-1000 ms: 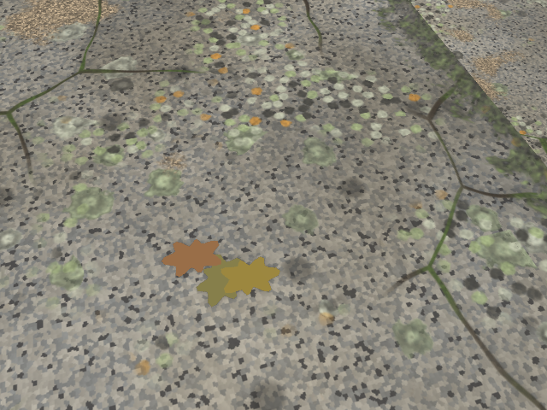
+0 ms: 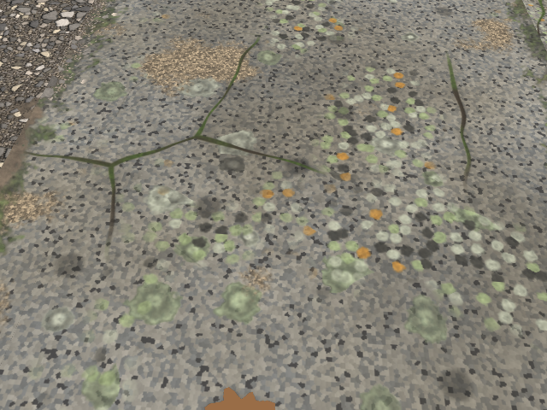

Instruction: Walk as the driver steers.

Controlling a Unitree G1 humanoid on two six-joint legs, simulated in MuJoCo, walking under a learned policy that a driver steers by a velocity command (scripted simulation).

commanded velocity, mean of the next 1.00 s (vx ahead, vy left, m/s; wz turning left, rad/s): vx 0.02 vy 0.00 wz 0.01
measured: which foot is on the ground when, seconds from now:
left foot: down 0.00-1.00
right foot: up 0.00-0.16, down 0.18-1.00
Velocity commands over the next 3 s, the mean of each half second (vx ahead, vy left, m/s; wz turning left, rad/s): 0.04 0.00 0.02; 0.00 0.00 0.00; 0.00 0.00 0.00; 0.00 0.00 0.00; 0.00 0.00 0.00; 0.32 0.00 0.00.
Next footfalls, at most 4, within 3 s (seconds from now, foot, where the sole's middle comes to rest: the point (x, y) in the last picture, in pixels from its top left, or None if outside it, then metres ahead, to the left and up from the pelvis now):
0.18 right None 0.04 -0.13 -0.77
2.82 left None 0.24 0.09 -0.77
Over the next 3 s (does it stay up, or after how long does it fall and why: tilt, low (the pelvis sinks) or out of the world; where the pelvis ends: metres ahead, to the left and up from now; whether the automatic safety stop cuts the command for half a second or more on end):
stays up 0.22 0.02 0.01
